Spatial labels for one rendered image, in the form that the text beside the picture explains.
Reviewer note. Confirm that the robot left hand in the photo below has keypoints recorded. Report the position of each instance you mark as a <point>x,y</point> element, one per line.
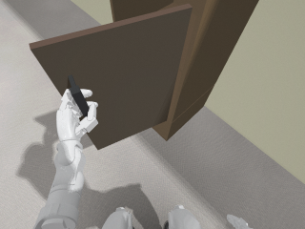
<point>67,117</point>

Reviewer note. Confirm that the left robot shin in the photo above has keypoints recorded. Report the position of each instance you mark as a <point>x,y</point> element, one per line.
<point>120,209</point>

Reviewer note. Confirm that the left robot forearm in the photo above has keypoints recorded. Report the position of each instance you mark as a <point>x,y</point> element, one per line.
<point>61,208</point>

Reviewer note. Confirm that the cupboard door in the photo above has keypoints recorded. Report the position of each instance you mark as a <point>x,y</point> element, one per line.
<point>130,66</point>

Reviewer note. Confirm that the handle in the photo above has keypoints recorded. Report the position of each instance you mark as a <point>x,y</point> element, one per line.
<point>78,97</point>

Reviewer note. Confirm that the robot right hand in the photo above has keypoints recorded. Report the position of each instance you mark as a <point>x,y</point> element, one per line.
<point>238,223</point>

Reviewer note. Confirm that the left robot thigh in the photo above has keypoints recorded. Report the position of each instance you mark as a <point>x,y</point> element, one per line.
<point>118,220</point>

